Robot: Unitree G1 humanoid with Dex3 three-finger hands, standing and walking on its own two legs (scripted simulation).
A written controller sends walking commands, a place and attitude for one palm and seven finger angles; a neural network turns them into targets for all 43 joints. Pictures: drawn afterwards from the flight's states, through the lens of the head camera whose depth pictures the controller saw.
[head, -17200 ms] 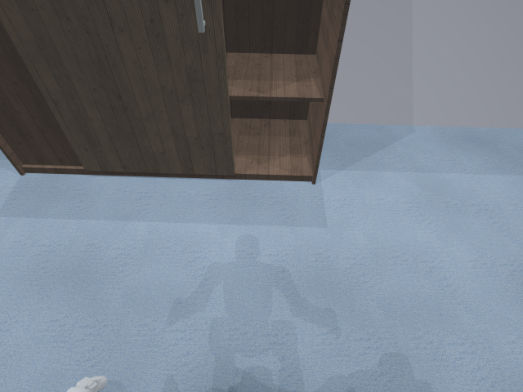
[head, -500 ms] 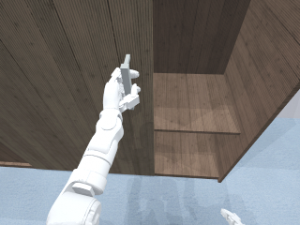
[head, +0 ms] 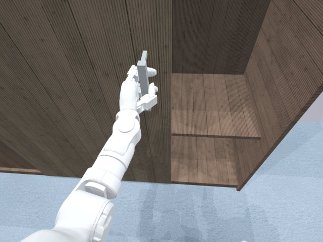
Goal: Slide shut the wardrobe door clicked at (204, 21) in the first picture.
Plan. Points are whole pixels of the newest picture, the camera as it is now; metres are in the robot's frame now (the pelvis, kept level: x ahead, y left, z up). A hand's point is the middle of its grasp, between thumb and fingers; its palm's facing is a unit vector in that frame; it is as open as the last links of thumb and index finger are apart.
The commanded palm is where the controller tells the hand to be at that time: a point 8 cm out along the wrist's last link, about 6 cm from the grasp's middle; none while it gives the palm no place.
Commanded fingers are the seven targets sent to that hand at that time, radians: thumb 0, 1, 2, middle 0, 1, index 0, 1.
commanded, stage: tug the door sideways, standing still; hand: left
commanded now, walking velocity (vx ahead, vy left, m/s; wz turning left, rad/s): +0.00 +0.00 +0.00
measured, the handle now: (146, 82) +0.49 +0.07 +0.12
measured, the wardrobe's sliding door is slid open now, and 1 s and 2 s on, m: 0.40 0.36 0.07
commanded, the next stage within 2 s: step sideways, sliding the door along in 0.02 s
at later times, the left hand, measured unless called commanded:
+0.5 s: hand (159, 97) +0.43 +0.03 +0.12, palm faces -0.05 -0.98 -0.17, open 5.9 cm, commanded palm +0.42 +0.06 +0.13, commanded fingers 0.00 0.90 0.90 -0.45 -1.40 -0.45 -1.40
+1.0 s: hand (175, 96) +0.44 -0.01 +0.12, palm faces +0.23 -0.97 -0.11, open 6.1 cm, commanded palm +0.41 -0.03 +0.13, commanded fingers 0.00 0.90 0.90 -0.45 -1.40 -0.45 -1.40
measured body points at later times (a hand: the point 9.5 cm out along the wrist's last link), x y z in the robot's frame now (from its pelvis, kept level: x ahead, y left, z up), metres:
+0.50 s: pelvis +0.00 -0.04 -0.01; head +0.05 -0.07 +0.43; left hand +0.43 +0.08 +0.13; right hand +0.12 -0.28 -0.15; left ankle -0.05 +0.11 -0.73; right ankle +0.03 -0.13 -0.73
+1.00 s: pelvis +0.03 -0.18 -0.01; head +0.12 -0.19 +0.42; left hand +0.42 +0.04 +0.13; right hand +0.24 -0.36 -0.14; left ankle -0.01 +0.04 -0.71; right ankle +0.09 -0.28 -0.73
